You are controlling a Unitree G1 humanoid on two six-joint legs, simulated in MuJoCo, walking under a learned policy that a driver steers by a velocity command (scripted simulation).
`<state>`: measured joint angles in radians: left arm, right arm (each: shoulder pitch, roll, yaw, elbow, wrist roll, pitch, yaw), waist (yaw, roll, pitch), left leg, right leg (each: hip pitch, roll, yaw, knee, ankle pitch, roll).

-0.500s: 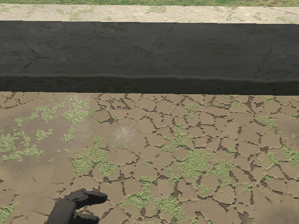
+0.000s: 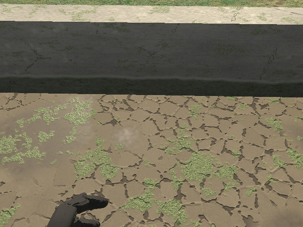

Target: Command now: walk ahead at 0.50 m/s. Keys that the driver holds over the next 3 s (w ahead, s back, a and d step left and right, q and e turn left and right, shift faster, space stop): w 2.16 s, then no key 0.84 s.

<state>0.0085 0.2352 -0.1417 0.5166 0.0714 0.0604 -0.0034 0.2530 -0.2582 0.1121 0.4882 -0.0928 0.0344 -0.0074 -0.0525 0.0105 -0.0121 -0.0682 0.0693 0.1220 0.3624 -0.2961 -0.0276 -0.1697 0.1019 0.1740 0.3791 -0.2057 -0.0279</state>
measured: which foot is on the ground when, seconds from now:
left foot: down 0.00-1.00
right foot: down 0.00-1.00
